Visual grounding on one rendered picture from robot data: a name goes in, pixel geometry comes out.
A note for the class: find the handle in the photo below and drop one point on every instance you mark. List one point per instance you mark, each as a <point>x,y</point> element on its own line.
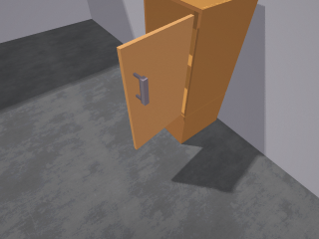
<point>144,89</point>

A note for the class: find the cupboard door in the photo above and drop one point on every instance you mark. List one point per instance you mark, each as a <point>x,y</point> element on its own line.
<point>161,56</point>

